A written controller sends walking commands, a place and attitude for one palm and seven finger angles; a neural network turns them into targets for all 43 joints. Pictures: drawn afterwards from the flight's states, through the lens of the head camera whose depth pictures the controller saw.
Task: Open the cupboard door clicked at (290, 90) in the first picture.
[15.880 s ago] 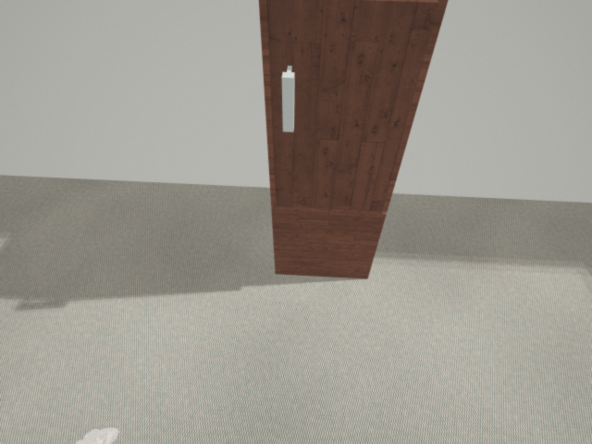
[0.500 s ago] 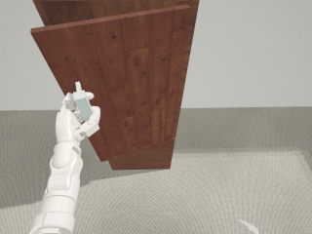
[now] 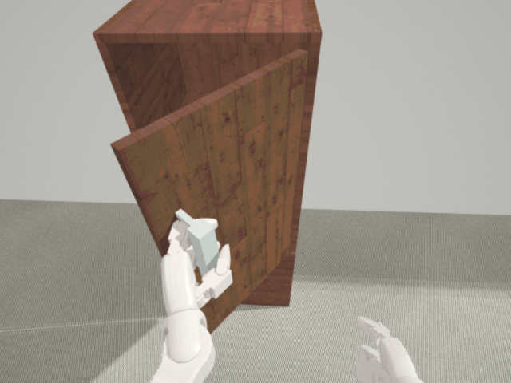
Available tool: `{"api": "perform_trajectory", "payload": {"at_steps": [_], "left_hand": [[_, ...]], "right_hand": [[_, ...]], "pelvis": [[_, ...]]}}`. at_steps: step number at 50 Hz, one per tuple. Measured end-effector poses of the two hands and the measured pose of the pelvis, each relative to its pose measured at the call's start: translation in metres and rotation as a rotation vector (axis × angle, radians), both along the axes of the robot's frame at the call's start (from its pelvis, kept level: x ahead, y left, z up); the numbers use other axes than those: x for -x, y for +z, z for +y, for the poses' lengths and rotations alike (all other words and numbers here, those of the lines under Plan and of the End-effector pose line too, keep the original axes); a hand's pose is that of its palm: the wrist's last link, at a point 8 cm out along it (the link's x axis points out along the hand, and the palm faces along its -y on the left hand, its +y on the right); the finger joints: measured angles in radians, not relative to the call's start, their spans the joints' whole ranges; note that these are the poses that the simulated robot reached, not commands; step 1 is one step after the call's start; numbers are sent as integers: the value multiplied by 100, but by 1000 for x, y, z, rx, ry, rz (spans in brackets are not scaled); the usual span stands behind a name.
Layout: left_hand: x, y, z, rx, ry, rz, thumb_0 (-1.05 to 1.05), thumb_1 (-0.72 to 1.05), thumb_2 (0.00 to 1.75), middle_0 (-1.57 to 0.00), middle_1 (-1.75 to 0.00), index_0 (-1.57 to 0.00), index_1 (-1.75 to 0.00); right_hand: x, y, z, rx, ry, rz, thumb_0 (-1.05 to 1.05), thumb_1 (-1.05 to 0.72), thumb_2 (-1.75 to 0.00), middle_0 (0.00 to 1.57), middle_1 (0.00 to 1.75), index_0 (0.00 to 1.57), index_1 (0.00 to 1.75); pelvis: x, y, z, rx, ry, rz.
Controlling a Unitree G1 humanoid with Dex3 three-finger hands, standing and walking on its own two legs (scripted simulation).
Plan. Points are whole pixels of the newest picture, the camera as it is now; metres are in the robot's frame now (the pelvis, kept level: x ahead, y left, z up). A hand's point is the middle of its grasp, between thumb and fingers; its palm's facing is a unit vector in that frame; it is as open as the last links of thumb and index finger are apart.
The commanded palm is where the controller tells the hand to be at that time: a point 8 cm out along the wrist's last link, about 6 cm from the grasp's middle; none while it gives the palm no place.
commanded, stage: open thumb and fingers to let go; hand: left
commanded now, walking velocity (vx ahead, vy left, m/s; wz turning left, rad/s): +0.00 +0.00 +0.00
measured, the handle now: (198, 247) +0.31 +0.10 +0.08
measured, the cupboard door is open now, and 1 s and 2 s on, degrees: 51 50 54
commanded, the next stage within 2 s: slide the hand sideways off the handle in 0.88 s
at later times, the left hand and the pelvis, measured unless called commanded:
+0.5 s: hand (223, 265) +0.28 +0.06 +0.08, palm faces +0.35 -0.94 -0.01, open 11.1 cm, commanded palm +0.23 +0.10 +0.08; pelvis -0.02 -0.02 +0.00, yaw +1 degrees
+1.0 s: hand (221, 269) +0.27 +0.06 +0.08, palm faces +0.28 -0.96 -0.01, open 14.9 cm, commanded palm +0.23 +0.10 +0.08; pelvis -0.03 +0.01 -0.01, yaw +0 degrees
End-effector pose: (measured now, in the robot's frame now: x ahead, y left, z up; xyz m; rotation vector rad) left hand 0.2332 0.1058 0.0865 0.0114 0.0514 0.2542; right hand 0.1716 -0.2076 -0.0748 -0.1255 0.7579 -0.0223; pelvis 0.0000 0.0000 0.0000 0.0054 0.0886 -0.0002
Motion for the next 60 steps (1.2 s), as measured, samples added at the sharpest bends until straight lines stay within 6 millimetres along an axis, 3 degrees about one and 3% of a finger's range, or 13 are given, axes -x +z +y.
{"api": "perform_trajectory", "payload": {"at_steps": [14, 28, 34, 42, 51, 57, 60], "left_hand": [[-3, -5, -2, 1, 118, -10, 1, 50, 73, -34, -129, -35, -131], [-6, -8, -5, 2, 100, -27, 1, -23, 42, -32, -122, -31, -122], [-6, -9, -4, -1, 82, -31, 0, -41, 34, -28, -108, -29, -109], [-5, -9, -3, 2, 48, -29, 0, -48, 31, -26, -78, -27, -78], [-3, -9, 2, -13, 9, -34, -1, -50, 30, -37, -58, -35, -60], [6, -11, 7, -51, -374, -77, -1, -50, 30, -27, -43, -21, -45], [8, -11, 7, -1, -433, -72, -1, -50, 30, -23, -38, -17, -39]], "right_hand": [[22, -18, -28, 50, 2, 82, 1, -91, -90, 20, 30, 20, 30], [38, -24, -28, 51, -22, 98, 1, -91, -90, 20, 30, 20, 30], [36, -20, -21, 51, -24, 82, 1, -91, -90, 20, 30, 20, 30], [31, -15, -8, 43, -18, 48, 1, -91, -90, 20, 30, 20, 30], [29, -14, 7, 34, 3, 31, 1, -91, -90, 20, 30, 20, 30], [40, -15, 9, 22, -10, 22, 1, -91, -90, 20, 30, 20, 30], [47, -15, 9, 20, -31, 9, 1, -91, -90, 20, 30, 20, 30]], "pelvis": [[13, -1, -19, -18, 24, 3], [21, -2, -15, -18, 15, 11], [22, -2, -9, -12, 12, 9], [23, -3, 1, -3, 5, 4], [28, -6, 10, 6, 4, 2], [32, -7, 16, 6, 6, -2], [34, -6, 20, 9, -1, -8]]}}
